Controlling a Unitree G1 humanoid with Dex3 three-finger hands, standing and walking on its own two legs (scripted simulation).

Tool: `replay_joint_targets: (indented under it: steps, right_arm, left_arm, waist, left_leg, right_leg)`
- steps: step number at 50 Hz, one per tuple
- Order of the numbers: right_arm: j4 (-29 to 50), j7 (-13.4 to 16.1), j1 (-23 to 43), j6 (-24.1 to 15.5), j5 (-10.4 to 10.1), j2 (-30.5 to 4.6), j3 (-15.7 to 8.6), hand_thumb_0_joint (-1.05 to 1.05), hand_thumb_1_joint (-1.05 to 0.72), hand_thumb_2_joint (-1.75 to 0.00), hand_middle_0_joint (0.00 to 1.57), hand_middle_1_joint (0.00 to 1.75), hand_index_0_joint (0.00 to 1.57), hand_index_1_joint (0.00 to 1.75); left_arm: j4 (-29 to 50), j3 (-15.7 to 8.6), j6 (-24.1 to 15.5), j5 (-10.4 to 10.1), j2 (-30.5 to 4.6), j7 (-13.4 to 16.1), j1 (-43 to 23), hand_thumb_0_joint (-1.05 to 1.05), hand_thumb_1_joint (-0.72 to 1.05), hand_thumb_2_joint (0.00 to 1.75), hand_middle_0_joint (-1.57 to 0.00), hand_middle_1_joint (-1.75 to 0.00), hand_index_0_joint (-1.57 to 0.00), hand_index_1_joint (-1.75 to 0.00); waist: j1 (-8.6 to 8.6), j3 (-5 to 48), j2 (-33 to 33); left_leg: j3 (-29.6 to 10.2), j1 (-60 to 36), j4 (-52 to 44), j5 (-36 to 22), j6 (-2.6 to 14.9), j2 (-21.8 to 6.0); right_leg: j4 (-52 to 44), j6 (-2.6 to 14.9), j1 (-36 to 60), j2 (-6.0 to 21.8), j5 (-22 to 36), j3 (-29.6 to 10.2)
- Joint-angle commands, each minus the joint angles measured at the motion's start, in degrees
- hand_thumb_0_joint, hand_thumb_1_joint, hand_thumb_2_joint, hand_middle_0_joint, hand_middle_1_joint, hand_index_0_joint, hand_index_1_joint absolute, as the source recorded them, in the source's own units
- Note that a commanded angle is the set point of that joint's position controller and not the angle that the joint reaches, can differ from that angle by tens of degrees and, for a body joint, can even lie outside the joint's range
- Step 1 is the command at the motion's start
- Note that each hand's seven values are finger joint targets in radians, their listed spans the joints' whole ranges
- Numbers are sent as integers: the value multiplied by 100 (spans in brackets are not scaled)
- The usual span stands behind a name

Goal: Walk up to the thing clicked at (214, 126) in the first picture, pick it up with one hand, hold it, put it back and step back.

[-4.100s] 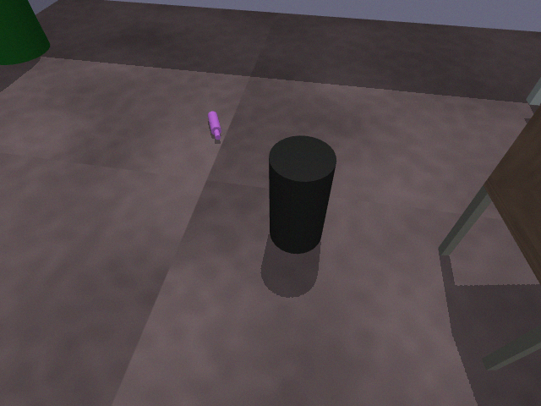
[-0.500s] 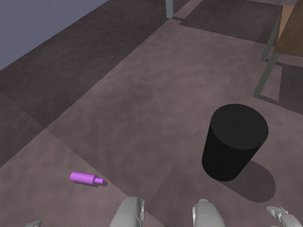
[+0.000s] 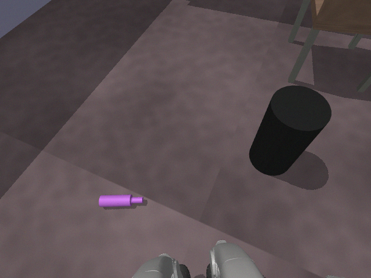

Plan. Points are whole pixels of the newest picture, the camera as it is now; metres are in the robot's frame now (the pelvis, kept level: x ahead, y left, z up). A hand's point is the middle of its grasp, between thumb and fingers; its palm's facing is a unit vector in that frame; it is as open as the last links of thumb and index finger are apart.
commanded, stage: walk up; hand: left
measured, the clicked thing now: (121, 200) +0.49 +0.34 -0.71
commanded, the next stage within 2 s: none
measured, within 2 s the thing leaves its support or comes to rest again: neither
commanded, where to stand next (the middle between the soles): +0.05 +0.10 m, yaw -7 degrees
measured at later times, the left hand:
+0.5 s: hand out of the picture +0.03 +0.49 -0.14, palm faces -0.05 -0.88 -0.48, open 7.4 cm
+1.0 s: hand out of the picture +0.13 +0.35 -0.13, palm faces -0.17 -0.92 -0.36, open 7.4 cm
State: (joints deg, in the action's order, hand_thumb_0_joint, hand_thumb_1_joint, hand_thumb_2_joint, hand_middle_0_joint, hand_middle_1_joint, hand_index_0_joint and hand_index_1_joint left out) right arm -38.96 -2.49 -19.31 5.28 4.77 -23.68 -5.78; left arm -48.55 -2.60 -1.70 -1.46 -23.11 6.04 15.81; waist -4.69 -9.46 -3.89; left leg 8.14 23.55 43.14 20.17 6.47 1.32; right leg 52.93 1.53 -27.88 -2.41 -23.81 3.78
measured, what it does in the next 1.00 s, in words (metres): steps to the left: right foot, then left foot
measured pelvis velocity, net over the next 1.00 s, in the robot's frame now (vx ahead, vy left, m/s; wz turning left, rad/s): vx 0.01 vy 0.10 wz -0.19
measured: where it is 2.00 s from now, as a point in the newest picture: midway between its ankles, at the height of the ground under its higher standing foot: outside the picture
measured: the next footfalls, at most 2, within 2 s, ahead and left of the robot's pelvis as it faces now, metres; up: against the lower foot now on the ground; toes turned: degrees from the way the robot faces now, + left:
right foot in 0.04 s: +0.06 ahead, -0.08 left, +0.00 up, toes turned -4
left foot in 0.34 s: -0.04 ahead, +0.35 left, +0.00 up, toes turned -3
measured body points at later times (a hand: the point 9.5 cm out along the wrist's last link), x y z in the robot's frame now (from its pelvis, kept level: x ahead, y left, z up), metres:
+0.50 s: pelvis -0.07 +0.18 -0.01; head -0.09 +0.20 +0.44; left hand +0.03 +0.54 -0.11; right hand -0.08 -0.14 -0.12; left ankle -0.08 +0.35 -0.71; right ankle +0.01 +0.02 -0.64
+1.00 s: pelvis +0.01 +0.10 +0.01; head +0.06 +0.08 +0.45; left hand +0.14 +0.40 -0.11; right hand +0.03 -0.24 -0.11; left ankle +0.00 +0.27 -0.63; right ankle +0.01 -0.02 -0.71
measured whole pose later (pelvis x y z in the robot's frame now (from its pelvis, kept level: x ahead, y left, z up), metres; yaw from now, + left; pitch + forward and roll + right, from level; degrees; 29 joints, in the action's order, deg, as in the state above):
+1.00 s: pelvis +0.01 +0.10 +0.01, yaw -11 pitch -3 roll +1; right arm -50.2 2.8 -14.5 -3.2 -0.8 -25.5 -2.0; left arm -49.9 -3.6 -0.8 0.0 -20.8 -2.4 12.7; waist 1.2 -9.0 -0.7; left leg -3.3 25.8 70.8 30.4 1.7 -1.6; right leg 42.6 1.3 -19.4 1.2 -20.7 -0.2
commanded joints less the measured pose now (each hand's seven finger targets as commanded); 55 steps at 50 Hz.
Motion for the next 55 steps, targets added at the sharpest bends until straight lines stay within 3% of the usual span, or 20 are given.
replay_joint_targets:
  steps: [1, 3, 5, 8, 12, 17, 18, 19, 20, 21, 24, 34, 38, 40, 42, 43, 44, 45, 49, 55]
  right_arm:
    - [847, 9, 669, -54, -102, -891, -321, 0, -90, -90, 20, 30, 20, 30]
    - [755, 28, 58, -3, -93, -894, -329, 0, -90, -90, 20, 30, 20, 30]
    - [791, 155, 152, 53, -3, -1460, -539, 0, -90, -90, 20, 30, 20, 30]
    - [535, 3, 349, 14, -100, -1419, -585, 0, -90, -90, 20, 30, 20, 30]
    - [109, -112, -116, 13, -374, -1109, -410, 0, -90, -90, 20, 30, 20, 30]
    - [-846, 231, -1180, -413, -410, -1136, -393, 0, -90, -90, 20, 30, 20, 30]
    - [-923, 314, -1323, -526, -268, -1491, -435, 0, -90, -90, 20, 30, 20, 30]
    - [-696, 342, -1074, -654, -206, -2179, -544, 0, -90, -90, 20, 30, 20, 30]
    - [-623, 372, -157, -730, -364, -2951, -628, 0, -90, -90, 20, 30, 20, 30]
    - [-542, 423, 649, -842, -310, -2855, -589, 0, -90, -90, 20, 30, 20, 30]
    - [-887, 521, 321, -1115, -267, -2052, -307, 0, -90, -90, 20, 30, 20, 30]
    - [-1112, 655, -212, -1169, -314, -1778, -283, 0, -90, -90, 20, 30, 20, 30]
    - [-1084, 603, -341, -1092, -285, -1742, -213, 0, -90, -90, 20, 30, 20, 30]
    - [-1009, 573, -214, -993, -277, -1786, -168, 0, -90, -90, 20, 30, 20, 30]
    - [-975, 552, -746, -940, -403, -1205, 86, 0, -90, -90, 20, 30, 20, 30]
    - [-726, 549, -735, -978, -493, -853, 243, 0, -90, -90, 20, 30, 20, 30]
    - [-613, 634, -117, -983, -562, -1226, 101, 0, -90, -90, 20, 30, 20, 30]
    - [-616, 669, 219, -970, -519, -1451, 16, 0, -90, -90, 20, 30, 20, 30]
    - [-957, 567, -260, -951, -635, -1170, 140, 0, -90, -90, 20, 30, 20, 30]
    - [-972, 442, 206, -769, -583, -932, 127, 0, -90, -90, 20, 30, 20, 30]
  left_arm:
    - [-41, -564, -140, 100, -1553, 253, 1672, 0, 90, 90, -20, -30, -20, -30]
    - [385, -707, -141, 261, -1925, 294, 1162, 0, 90, 90, -20, -30, -20, -30]
    - [668, -778, -217, 211, -2177, 396, 176, 0, 90, 90, -20, -30, -20, -30]
    - [639, -618, -290, 198, -1752, 332, -77, 0, 90, 90, -20, -30, -20, -30]
    - [578, -617, -235, 437, -1796, 97, -622, 0, 90, 90, -20, -30, -20, -30]
    - [433, -591, 173, 536, -1529, -283, -313, 0, 90, 90, -20, -30, -20, -30]
    - [446, -464, 249, 474, -1027, -281, -177, 0, 90, 90, -20, -30, -20, -30]
    - [647, -368, 190, 476, -778, -331, -293, 0, 90, 90, -20, -30, -20, -30]
    - [769, -385, 117, 514, -1218, -328, -1078, 0, 90, 90, -20, -30, -20, -30]
    - [630, -450, 16, 522, -1656, -402, -1511, 0, 90, 90, -20, -30, -20, -30]
    - [30, -675, 67, 264, -1550, -696, -494, 0, 90, 90, -20, -30, -20, -30]
    - [306, -721, 452, 327, -1364, -1101, -744, 0, 90, 90, -20, -30, -20, -30]
    - [408, -565, 297, 252, -1161, -1086, -1155, 0, 90, 90, -20, -30, -20, -30]
    - [67, -601, 248, 226, -1175, -1011, -371, 0, 90, 90, -20, -30, -20, -30]
    - [-407, -798, 132, 274, -1648, -868, 855, 0, 90, 90, -20, -30, -20, -30]
    - [-313, -915, 107, 320, -2144, -780, 1078, 0, 90, 90, -20, -30, -20, -30]
    - [-217, -858, 101, 202, -2245, -749, 1072, 0, 90, 90, -20, -30, -20, -30]
    - [-76, -848, 78, 159, -2215, -748, 797, 0, 90, 90, -20, -30, -20, -30]
    - [69, -527, -32, 140, -1386, -602, 107, 0, 90, 90, -20, -30, -20, -30]
    - [133, -305, -120, 57, -1360, -405, -527, 0, 90, 90, -20, -30, -20, -30]
  waist:
    - [836, 1391, 126]
    - [600, 1566, 914]
    - [391, 1265, 603]
    - [283, 716, 144]
    - [176, 793, 1666]
    - [55, 1051, 1058]
    - [-78, 696, -125]
    - [-34, 235, -738]
    - [-11, -488, -886]
    - [123, -1050, -205]
    - [545, -844, 244]
    - [427, 65, -789]
    - [277, 440, -1044]
    - [638, 779, -1014]
    - [1084, 1484, 753]
    - [1131, 1462, 2057]
    - [1222, 1451, 1881]
    - [1161, 1096, 1482]
    - [528, 740, 969]
    - [464, 894, 1450]
  left_leg:
    - [-1187, -113, 497, -2501, -569, -816]
    - [-1396, 2016, 2815, 1360, -1169, -291]
    - [-2282, 1955, 4151, 1418, -1080, -816]
    - [-1932, 1069, 4146, 443, -787, -357]
    - [-1125, 174, 2402, 384, -688, -461]
    - [200, -1468, -1103, 379, -1103, 167]
    - [-1390, -1577, -1521, 1574, -845, -516]
    - [-4539, -1074, -2507, 3717, -381, -2128]
    - [-6664, -388, -3800, 5207, 859, -3415]
    - [-6726, 107, -3912, 5025, 1189, -3460]
    - [-3307, -648, -2585, 2050, 142, -1928]
    - [-1804, -1513, -2363, 332, 201, -1761]
    - [-1044, -1884, -1583, -1770, 255, -1693]
    - [-792, -1565, -651, -2774, 176, -1591]
    - [-613, -321, 1926, -1873, -205, -1005]
    - [-941, 1158, 2839, 821, -429, -132]
    - [-1147, 1637, 3123, 1450, -432, 125]
    - [-1341, 1609, 3480, 1532, -447, -173]
    - [-1268, 819, 2433, 936, -426, -394]
    - [-763, -455, 256, -356, -538, -364]
  right_leg:
    - [-2614, 259, 2224, 587, 1725, -530]
    - [-2375, 1525, 3099, 2815, 2656, -3575]
    - [-2735, 2257, 1709, 3631, 2066, -4354]
    - [-2460, 1433, 248, 2179, 1033, -2367]
    - [-2396, 721, -289, 1051, -1335, -1152]
    - [-332, 551, -403, 341, -2219, -729]
    - [1086, 330, -1512, -58, -1809, -906]
    - [2359, 101, -2854, -472, -1361, -1207]
    - [2211, 67, -3383, 243, -752, -1648]
    - [2124, -68, -3102, 491, -291, -1859]
    - [1684, -102, -2443, 442, 820, -1610]
    - [841, -283, -1359, 475, 1051, -1270]
    - [-921, -108, -373, 645, -17, -377]
    - [-1594, 45, 932, 432, -69, 51]
    - [-2115, 143, 2928, 288, 532, -544]
    - [-2463, 698, 3528, 1569, 888, -2883]
    - [-3267, 1455, 3253, 2313, 1535, -4463]
    - [-3297, 1756, 2705, 2519, 1627, -4354]
    - [-2124, 1314, 1752, 1662, 4179, -1797]
    - [-1642, 1064, 1012, 1692, 5393, -1251]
